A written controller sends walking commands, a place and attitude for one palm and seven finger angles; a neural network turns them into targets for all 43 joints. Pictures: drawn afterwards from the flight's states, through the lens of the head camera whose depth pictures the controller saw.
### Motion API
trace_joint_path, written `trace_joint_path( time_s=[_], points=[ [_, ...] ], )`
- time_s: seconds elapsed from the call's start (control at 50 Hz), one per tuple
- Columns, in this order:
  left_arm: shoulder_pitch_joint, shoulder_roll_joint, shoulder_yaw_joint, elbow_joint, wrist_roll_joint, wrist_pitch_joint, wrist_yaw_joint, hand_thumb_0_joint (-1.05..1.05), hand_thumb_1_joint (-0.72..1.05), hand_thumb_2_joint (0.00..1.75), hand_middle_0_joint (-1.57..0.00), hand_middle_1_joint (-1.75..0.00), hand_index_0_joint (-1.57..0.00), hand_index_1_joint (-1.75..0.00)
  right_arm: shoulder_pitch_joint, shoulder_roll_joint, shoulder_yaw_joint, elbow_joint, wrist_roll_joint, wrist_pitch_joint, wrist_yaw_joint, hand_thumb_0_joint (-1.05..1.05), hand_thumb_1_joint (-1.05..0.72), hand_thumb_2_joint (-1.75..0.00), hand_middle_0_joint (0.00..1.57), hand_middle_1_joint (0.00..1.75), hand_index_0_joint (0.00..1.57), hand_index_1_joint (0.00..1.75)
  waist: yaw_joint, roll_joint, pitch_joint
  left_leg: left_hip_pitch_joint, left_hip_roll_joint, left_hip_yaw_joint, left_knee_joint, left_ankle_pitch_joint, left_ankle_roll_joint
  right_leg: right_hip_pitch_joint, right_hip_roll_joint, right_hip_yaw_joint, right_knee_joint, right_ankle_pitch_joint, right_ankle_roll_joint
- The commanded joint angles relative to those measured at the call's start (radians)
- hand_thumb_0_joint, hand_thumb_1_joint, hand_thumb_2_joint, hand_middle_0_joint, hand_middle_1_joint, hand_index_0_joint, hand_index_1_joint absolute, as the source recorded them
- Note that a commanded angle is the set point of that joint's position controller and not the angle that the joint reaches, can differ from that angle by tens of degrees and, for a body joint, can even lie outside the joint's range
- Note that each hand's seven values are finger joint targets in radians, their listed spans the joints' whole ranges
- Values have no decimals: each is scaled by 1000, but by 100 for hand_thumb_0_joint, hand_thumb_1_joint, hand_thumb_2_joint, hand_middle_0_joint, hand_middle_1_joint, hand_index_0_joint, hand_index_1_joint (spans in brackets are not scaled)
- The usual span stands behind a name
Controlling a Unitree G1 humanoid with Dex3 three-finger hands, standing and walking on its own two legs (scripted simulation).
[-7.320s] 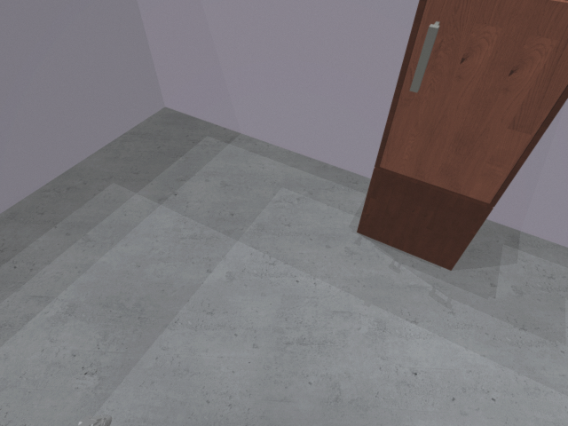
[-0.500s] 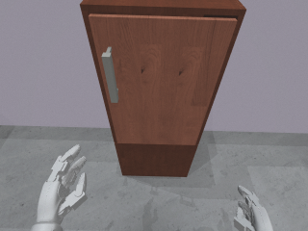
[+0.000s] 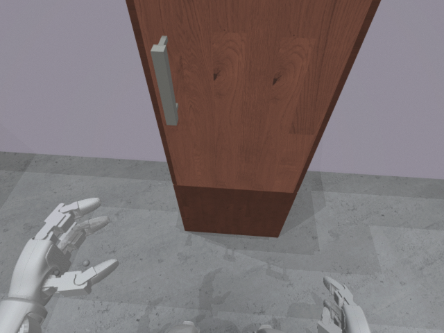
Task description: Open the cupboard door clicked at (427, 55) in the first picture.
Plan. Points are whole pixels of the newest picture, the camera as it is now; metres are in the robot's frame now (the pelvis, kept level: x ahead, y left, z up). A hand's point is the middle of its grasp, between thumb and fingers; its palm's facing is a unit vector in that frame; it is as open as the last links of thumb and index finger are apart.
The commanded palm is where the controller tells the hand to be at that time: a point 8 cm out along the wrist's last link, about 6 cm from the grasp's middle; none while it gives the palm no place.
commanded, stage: raise the hand with hooked fingers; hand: left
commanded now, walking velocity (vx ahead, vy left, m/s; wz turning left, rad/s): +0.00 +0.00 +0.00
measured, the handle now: (168, 83) +0.56 +0.14 +0.14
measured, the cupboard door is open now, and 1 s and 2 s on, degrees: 0 0 0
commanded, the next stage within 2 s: move the hooked fingers beside the handle in 1.32 s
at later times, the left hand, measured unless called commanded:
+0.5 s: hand (40, 228) +0.25 +0.28 +0.11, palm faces +0.01 -1.00 -0.06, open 13.5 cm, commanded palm +0.22 +0.33 +0.12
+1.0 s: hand (24, 182) +0.30 +0.30 +0.15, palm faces -0.01 -1.00 -0.03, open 14.0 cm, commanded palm +0.26 +0.35 +0.15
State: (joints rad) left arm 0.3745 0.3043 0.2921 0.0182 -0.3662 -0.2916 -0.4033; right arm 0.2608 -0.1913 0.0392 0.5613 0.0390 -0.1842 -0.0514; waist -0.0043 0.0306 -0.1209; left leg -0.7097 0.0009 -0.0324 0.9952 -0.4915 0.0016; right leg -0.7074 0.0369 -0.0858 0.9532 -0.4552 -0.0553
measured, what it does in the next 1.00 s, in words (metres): stands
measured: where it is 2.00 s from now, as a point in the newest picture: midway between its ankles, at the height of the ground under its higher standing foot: outside the picture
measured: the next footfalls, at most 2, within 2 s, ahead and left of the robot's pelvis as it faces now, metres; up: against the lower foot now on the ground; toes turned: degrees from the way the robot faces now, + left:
none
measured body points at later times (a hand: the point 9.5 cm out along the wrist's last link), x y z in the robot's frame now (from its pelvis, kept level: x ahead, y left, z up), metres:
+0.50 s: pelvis -0.01 +0.03 +0.02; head +0.00 +0.04 +0.47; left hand +0.24 +0.33 +0.12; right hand +0.17 -0.20 -0.03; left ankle +0.00 +0.12 -0.68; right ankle +0.01 -0.08 -0.68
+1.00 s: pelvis +0.00 +0.03 +0.04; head +0.01 +0.03 +0.49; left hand +0.29 +0.36 +0.16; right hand +0.16 -0.22 -0.03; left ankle +0.00 +0.12 -0.68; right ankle +0.01 -0.08 -0.68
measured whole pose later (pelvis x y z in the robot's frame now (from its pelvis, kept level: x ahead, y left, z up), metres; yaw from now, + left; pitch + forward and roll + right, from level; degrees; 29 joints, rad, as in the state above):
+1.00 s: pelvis +0.00 +0.03 +0.04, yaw +0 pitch +4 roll -2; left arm -0.10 0.47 0.42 0.35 -0.36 -0.07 -0.51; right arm 0.29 -0.29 0.06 0.56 0.07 -0.20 -0.10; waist 0.01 0.02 -0.07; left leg -0.43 -0.02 0.00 0.73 -0.38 0.04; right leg -0.42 0.02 -0.05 0.67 -0.33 -0.02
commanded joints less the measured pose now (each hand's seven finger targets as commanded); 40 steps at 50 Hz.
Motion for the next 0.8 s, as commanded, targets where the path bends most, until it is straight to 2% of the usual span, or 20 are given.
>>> trace_joint_path(
  time_s=[0.0,0.06,0.1,0.14,0.16,0.22,0.28,0.32,0.36,0.38,0.46,0.52,0.56,0.58,0.6,0.64,0.66,0.7,0.76,0.78],
  points=[
    [-45,148,100,-162,-27,-93,21,0,-3,50,-27,-90,-27,-90,-76,-174,-77,-179,2,-91,-13,0,-90,-90,20,30,20,30,21,-31,-166,58,-12,-2,-157,256,25,214,-37,102,-200,180,52],
    [-95,160,83,-147,-24,-102,21,0,-10,47,-27,-94,-27,-94,-70,-191,-75,-180,6,-108,-16,0,-90,-90,20,30,20,30,14,-21,-120,82,-11,-6,-183,214,29,179,-29,90,-222,89,41],
    [-132,198,100,-155,-16,-102,21,0,-15,45,-27,-98,-27,-98,-55,-200,-75,-177,10,-115,-21,0,-90,-90,20,30,20,30,15,8,-142,103,-10,-4,-207,191,29,193,-33,88,-235,50,40],
    [-143,205,108,-161,-18,-97,30,0,-20,43,-28,-100,-28,-100,-50,-200,-74,-174,12,-124,-25,0,-90,-90,20,30,20,30,18,20,-142,133,-8,-6,-229,193,30,200,-30,72,-239,66,38],
    [-171,231,126,-154,-20,-88,31,0,-22,42,-28,-102,-28,-102,-51,-208,-71,-172,10,-123,-26,0,-90,-90,20,30,20,30,22,23,-125,137,-6,-13,-236,200,29,203,-22,65,-236,78,31],
    [-224,232,122,-157,-15,-76,40,0,-29,39,-29,-107,-29,-107,-48,-208,-65,-165,14,-125,-31,0,-90,-90,20,30,20,30,17,73,-115,181,-2,-20,-270,198,24,204,-19,41,-237,100,28],
    [-278,243,120,-132,-15,-46,33,0,-36,36,-29,-111,-29,-111,-46,-215,-60,-165,14,-125,-33,0,-90,-90,20,30,20,30,14,66,-101,213,1,-29,-291,232,20,222,-12,31,-243,148,24],
    [-317,247,113,-128,-8,-24,27,0,-41,34,-29,-114,-29,-114,-48,-214,-57,-164,17,-127,-34,0,-90,-90,20,30,20,30,16,101,-109,240,2,-36,-308,228,16,227,-12,26,-249,152,23],
    [-351,264,121,-88,-9,11,16,0,-45,32,-30,-117,-30,-117,-45,-220,-51,-166,15,-125,-37,0,-90,-90,20,30,20,30,18,88,-83,249,1,-42,-321,236,15,239,-6,24,-259,170,18],
    [-376,265,118,-77,-5,24,8,0,-48,31,-30,-118,-30,-118,-47,-220,-49,-165,19,-121,-39,0,-90,-90,20,30,20,30,11,59,-76,256,5,-45,-329,241,14,240,-5,20,-266,176,21],
    [-466,295,137,-43,-4,72,-13,0,-50,30,-30,-120,-30,-120,-46,-221,-41,-162,18,-116,-46,0,-90,-90,20,30,20,30,17,73,-82,294,2,-51,-348,262,10,261,-1,20,-282,201,18],
    [-524,317,155,-27,-2,87,-25,0,-50,30,-30,-120,-30,-120,-51,-217,-37,-159,20,-110,-51,0,-90,-90,20,30,20,30,18,58,-108,323,6,-55,-364,285,8,280,-3,17,-294,218,19],
    [-568,338,168,-15,-5,99,-37,0,-50,30,-30,-120,-30,-120,-56,-217,-34,-158,19,-107,-52,0,-90,-90,20,30,20,30,26,89,-105,345,1,-52,-365,315,5,295,-1,22,-302,243,13],
    [-588,346,171,-15,-6,102,-44,0,-50,30,-30,-120,-30,-120,-58,-215,-32,-156,21,-105,-53,0,-90,-90,20,30,20,30,21,90,-120,359,2,-50,-367,329,5,303,-3,23,-307,255,14],
    [-596,345,170,14,-3,110,-49,0,-50,30,-30,-120,-30,-120,-55,-216,-32,-153,22,-102,-55,0,-90,-90,20,30,20,30,16,65,-108,357,6,-52,-373,319,6,294,-2,20,-312,246,17],
    [-629,358,178,32,-4,120,-60,0,-50,30,-30,-120,-30,-120,-59,-218,-30,-149,22,-101,-58,0,-90,-90,20,30,20,30,17,80,-113,361,3,-49,-376,322,8,303,-6,23,-320,252,18],
    [-645,376,191,51,-8,127,-66,0,-50,30,-30,-120,-30,-120,-57,-219,-28,-150,21,-98,-59,0,-90,-90,20,30,20,30,24,70,-111,363,1,-50,-378,335,6,318,-2,25,-323,262,13],
    [-675,389,201,76,-8,139,-79,0,-50,30,-30,-120,-30,-120,-54,-221,-30,-145,23,-93,-62,0,-90,-90,20,30,20,30,17,51,-122,373,2,-46,-383,353,9,327,-5,25,-332,283,17],
    [-723,427,221,85,-11,145,-92,0,-50,30,-30,-120,-30,-120,-59,-224,-29,-145,22,-91,-62,0,-90,-90,20,30,20,30,26,82,-135,391,-2,-41,-384,372,10,346,-4,32,-344,298,13],
    [-740,428,219,95,-9,148,-96,0,-50,30,-30,-120,-30,-120,-57,-223,-29,-145,25,-89,-63,0,-90,-90,20,30,20,30,21,74,-133,395,0,-42,-390,387,10,350,-5,30,-346,310,13]
  ],
)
